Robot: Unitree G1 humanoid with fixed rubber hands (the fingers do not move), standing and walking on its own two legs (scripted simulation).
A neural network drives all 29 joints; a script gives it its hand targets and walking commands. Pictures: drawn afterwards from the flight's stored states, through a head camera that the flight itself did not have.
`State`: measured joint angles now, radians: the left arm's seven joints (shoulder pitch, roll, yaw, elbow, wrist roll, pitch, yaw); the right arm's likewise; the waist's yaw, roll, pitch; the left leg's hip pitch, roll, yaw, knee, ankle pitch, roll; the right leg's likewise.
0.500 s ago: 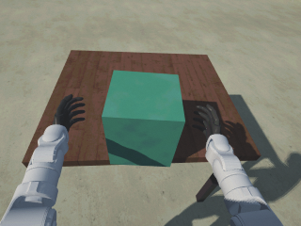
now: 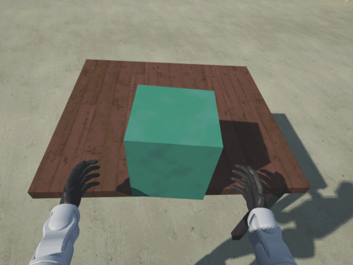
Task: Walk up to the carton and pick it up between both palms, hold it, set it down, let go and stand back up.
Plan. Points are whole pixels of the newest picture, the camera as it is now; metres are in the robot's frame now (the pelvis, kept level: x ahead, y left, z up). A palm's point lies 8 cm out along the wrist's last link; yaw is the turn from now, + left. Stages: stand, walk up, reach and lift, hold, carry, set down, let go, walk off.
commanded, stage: set down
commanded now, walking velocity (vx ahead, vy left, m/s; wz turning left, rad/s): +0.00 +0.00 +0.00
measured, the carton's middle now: (171, 144) +0.44 +0.03 +0.00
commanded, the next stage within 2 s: let go in 1.30 s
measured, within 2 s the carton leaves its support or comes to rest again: neither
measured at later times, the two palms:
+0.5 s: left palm (75, 220) +0.23 +0.24 -0.04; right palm (262, 230) +0.23 -0.19 -0.03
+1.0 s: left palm (73, 242) +0.19 +0.24 -0.06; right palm (266, 253) +0.19 -0.20 -0.06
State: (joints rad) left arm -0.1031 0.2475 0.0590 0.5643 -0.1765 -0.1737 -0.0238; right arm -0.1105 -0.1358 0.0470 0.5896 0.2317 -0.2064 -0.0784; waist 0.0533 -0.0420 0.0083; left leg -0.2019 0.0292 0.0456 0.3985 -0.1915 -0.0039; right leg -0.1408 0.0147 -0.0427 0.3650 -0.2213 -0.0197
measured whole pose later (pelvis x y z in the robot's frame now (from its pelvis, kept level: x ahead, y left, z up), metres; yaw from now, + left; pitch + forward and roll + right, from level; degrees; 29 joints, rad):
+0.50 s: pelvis +0.01 +0.00 +0.00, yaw -1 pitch -2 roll +0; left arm 0.06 0.24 0.00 0.61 -0.16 -0.23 0.00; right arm 0.04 -0.16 0.05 0.71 0.18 -0.33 -0.02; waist 0.04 -0.03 0.02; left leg -0.16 0.02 0.05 0.41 -0.22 0.00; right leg -0.10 0.01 -0.02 0.37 -0.25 -0.01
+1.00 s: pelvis +0.02 +0.00 +0.00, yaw -1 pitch -3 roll +0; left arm 0.19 0.22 0.02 0.52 -0.06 -0.02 -0.01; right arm 0.16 -0.16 0.02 0.68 0.07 -0.24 -0.02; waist 0.04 -0.02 0.05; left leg -0.08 0.02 0.06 0.35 -0.21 0.00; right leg -0.03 0.02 -0.01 0.32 -0.23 -0.02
